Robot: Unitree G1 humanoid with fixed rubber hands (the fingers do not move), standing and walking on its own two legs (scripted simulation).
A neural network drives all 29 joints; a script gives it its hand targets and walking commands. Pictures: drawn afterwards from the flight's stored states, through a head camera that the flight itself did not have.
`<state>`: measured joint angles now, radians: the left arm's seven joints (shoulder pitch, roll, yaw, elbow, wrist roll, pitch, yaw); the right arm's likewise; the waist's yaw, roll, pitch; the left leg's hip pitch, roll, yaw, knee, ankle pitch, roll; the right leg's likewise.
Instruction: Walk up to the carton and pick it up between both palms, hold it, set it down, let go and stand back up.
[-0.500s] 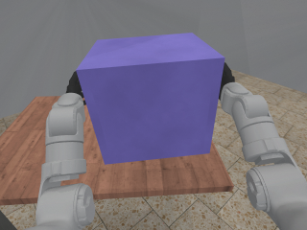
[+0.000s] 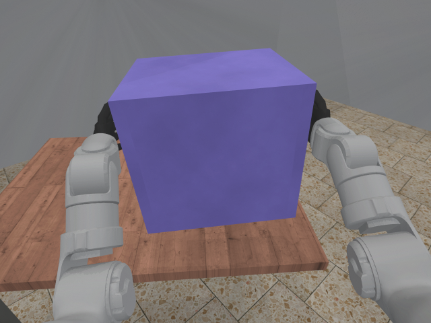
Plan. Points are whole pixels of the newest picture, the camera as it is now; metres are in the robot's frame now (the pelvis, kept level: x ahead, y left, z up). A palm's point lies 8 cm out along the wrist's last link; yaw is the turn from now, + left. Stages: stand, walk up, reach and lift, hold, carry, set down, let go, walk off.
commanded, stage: hold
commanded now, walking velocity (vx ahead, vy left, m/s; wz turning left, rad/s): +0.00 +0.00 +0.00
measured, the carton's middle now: (212, 134) +0.41 +0.00 +0.22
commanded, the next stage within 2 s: none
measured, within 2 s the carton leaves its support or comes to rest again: neither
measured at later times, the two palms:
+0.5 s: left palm (106, 141) +0.35 +0.18 +0.25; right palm (317, 126) +0.36 -0.18 +0.26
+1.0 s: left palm (105, 140) +0.35 +0.19 +0.25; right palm (317, 124) +0.36 -0.18 +0.27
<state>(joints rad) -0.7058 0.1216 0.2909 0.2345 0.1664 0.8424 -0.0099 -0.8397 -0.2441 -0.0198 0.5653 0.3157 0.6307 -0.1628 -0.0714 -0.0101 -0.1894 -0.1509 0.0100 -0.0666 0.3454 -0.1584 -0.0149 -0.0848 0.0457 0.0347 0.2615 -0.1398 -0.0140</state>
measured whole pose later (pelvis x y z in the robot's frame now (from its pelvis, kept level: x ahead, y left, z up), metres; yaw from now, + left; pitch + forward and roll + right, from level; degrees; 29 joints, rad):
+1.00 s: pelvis +0.00 +0.00 +0.00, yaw +0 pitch -2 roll -1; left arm -0.73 0.13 0.29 0.28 0.16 0.83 -0.01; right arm -0.87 -0.24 -0.03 0.61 0.30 0.63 -0.16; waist -0.07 -0.01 -0.19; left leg -0.16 0.01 -0.07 0.34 -0.15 -0.02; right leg -0.09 0.05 0.03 0.26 -0.14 -0.02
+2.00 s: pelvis +0.00 +0.00 +0.00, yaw +0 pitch -2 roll -1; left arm -0.72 0.14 0.29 0.26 0.16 0.84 -0.01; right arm -0.86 -0.24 -0.03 0.58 0.31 0.63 -0.17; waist -0.07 -0.01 -0.19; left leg -0.17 0.01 -0.08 0.35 -0.15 -0.02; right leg -0.10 0.05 0.03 0.26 -0.13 -0.02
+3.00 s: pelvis +0.00 +0.00 +0.00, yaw +0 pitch -2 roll -1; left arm -0.71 0.13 0.29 0.23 0.16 0.85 -0.01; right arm -0.85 -0.25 -0.01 0.56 0.32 0.64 -0.17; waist -0.07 -0.01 -0.19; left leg -0.15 0.01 -0.07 0.34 -0.16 -0.02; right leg -0.08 0.05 0.03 0.26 -0.14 -0.02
